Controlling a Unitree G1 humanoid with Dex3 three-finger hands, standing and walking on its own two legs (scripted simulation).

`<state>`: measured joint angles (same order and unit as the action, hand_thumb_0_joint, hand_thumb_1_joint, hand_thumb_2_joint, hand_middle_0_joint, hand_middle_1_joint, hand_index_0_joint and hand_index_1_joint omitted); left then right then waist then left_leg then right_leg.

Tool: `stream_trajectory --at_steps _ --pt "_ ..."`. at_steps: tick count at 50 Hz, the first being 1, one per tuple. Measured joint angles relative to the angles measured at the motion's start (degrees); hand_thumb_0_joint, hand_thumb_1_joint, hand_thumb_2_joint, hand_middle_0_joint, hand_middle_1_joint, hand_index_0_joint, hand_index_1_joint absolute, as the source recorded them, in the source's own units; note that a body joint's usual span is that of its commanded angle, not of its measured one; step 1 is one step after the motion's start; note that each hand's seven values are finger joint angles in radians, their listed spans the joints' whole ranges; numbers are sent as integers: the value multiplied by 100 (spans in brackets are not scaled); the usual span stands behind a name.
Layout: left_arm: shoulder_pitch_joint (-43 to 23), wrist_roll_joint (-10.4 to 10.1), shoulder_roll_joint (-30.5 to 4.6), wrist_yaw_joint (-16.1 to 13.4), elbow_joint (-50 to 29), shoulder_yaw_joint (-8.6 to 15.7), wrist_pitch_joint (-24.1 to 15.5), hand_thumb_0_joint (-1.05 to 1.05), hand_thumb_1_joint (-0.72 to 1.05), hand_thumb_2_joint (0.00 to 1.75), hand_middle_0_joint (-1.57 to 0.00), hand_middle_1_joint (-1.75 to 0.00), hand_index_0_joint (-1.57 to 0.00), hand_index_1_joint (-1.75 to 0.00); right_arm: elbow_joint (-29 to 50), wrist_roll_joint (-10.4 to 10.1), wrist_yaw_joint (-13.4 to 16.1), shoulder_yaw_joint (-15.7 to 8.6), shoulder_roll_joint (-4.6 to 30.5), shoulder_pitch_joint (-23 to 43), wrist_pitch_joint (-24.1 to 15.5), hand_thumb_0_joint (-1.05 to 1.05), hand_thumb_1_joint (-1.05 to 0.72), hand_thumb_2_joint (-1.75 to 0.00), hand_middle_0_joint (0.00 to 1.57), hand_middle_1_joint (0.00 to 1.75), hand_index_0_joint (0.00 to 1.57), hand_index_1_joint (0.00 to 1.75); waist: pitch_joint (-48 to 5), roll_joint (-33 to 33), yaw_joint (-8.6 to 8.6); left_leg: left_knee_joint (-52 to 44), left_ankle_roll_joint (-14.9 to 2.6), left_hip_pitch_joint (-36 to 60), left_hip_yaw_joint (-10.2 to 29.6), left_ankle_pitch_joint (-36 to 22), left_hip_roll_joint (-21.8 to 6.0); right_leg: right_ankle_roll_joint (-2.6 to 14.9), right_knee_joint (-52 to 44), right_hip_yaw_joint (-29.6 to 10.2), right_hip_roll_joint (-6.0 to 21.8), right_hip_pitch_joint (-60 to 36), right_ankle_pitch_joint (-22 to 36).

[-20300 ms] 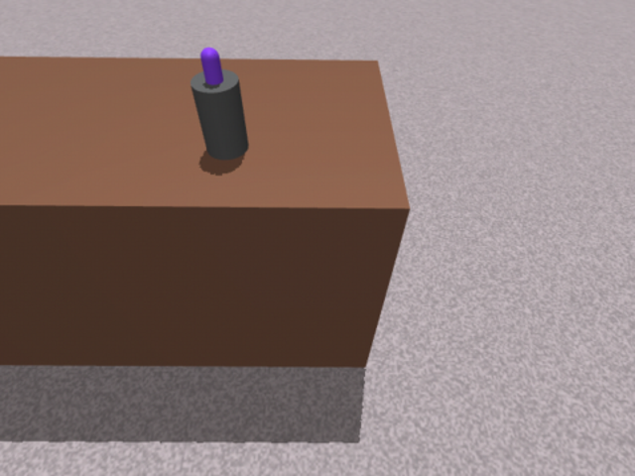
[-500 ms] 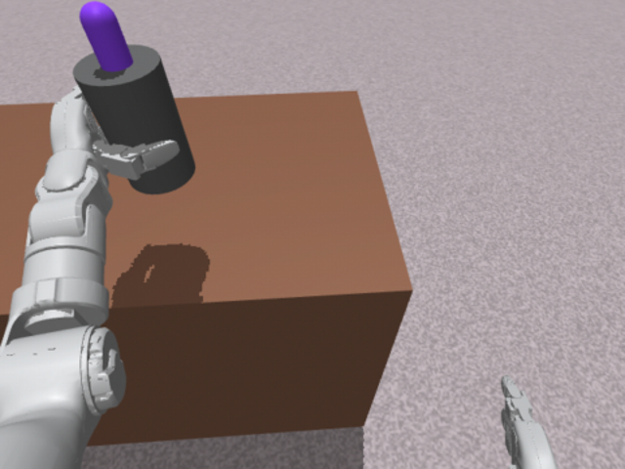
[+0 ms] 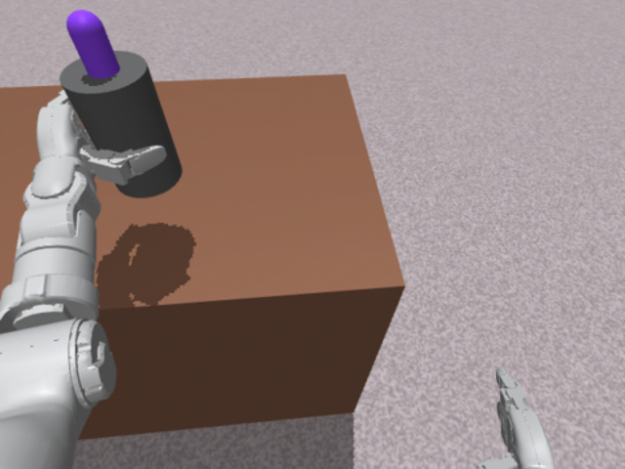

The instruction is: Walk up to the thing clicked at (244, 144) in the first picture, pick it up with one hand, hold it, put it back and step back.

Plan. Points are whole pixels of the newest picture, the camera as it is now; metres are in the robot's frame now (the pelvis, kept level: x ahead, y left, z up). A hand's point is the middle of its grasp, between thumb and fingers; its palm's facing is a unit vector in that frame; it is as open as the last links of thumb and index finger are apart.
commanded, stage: crouch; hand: left
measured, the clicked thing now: (120, 108) +0.48 +0.20 +0.21
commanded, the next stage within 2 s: lower in 0.18 s
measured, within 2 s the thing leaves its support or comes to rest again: rests again in 1.44 s
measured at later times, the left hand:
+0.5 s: hand (133, 146) +0.50 +0.22 +0.14, palm faces +0.20 -0.98 +0.01, open 11.8 cm
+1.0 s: hand (144, 165) +0.52 +0.22 +0.09, palm faces +0.21 -0.98 +0.00, open 11.7 cm
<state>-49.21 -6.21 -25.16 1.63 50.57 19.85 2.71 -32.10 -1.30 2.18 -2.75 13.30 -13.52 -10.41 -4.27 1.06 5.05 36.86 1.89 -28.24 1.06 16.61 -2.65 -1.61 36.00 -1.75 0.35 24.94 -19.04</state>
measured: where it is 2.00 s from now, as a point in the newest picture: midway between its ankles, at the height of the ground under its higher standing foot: outside the picture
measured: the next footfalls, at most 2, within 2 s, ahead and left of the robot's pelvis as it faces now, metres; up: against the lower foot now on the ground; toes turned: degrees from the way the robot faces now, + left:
none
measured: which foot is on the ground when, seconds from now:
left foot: down 0.00-1.00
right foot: down 0.00-1.00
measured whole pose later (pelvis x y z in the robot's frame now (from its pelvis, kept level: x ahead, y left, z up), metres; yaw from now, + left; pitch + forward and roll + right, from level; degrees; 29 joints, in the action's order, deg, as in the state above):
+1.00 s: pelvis +0.00 +0.01 -0.03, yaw -2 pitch +17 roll -3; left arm -52.0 -4.3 -28.3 1.4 59.6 23.1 -9.6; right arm -16.8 1.2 -0.1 -1.4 12.5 -17.0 -2.5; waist -5.8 0.9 8.7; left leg 51.3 1.0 -45.3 1.1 22.9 -3.7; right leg -2.6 47.4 -2.2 -0.9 40.8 -23.5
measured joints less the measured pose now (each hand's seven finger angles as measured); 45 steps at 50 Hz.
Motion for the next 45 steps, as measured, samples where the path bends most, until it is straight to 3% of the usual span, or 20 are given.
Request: stream_trajectory --at_steps 17,23,45 --pt "-279 59 -238 93 580 94 -446 -1 -61 100 -61 -105 -64 -105 327 25 -4 -6 26 -35 285 -1 53 -6 6 5 5 5 -57 -3 131 337 -16 -442 -34 153 -49 -15 248 -47 -51 424 -84" --pt "-355 30 -270 143 873 166 -684 -1 -61 100 -62 -104 -64 -105 462 49 -56 114 -31 -40 372 -1 52 -6 6 5 5 5 -101 -31 185 532 -30 -673 -11 237 -53 -28 417 -31 -59 636 -162" --pt "-291 171 -312 13 924 301 -1183 -1 -61 98 -64 -102 -66 -102 1372 220 -206 82 -66 -265 721 -1 51 -7 6 5 5 5 -148 -20 352 1332 -88 -1544 4 585 -99 -91 1028 -48 -118 1426 -402"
